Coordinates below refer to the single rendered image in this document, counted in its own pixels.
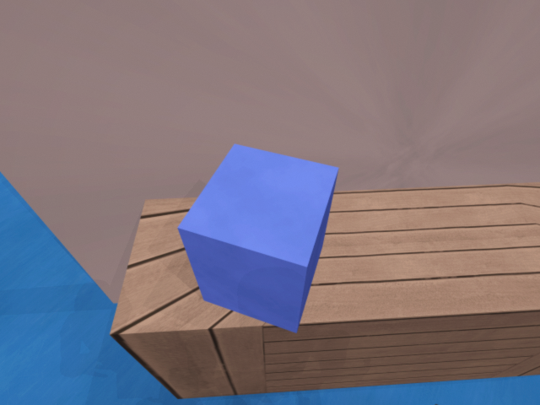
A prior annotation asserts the carton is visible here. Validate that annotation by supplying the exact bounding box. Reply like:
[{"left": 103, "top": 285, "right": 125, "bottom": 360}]
[{"left": 177, "top": 144, "right": 339, "bottom": 333}]

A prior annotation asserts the pedestal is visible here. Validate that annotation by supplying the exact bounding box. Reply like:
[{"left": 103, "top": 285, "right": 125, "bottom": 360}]
[{"left": 110, "top": 182, "right": 540, "bottom": 399}]

